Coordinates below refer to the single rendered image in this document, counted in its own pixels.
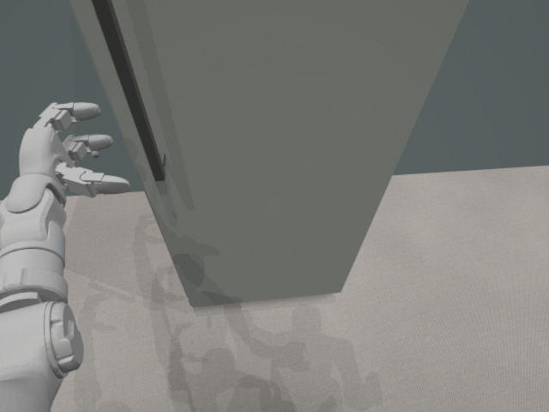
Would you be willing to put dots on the fridge door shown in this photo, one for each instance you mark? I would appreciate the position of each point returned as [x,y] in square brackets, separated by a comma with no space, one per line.
[282,122]

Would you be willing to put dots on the left robot upper arm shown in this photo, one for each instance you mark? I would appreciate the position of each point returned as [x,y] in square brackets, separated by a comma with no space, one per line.
[39,346]

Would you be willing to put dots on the robot left hand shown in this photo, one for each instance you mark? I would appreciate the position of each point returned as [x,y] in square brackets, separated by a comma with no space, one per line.
[42,152]

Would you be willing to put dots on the robot left forearm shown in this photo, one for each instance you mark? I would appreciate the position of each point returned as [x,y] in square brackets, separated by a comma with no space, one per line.
[32,243]

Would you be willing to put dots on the handle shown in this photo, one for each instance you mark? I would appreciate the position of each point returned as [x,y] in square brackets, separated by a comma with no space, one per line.
[115,41]

